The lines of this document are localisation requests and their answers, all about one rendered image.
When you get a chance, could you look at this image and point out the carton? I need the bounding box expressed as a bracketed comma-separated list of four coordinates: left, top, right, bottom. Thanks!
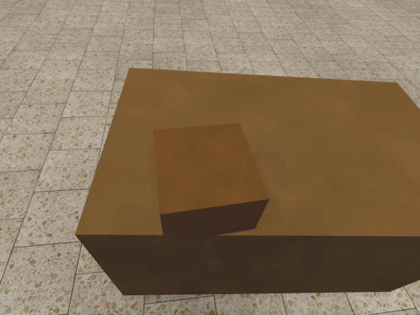
[153, 123, 270, 243]

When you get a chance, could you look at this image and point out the pedestal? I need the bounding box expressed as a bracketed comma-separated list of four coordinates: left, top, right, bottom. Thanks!
[75, 68, 420, 295]

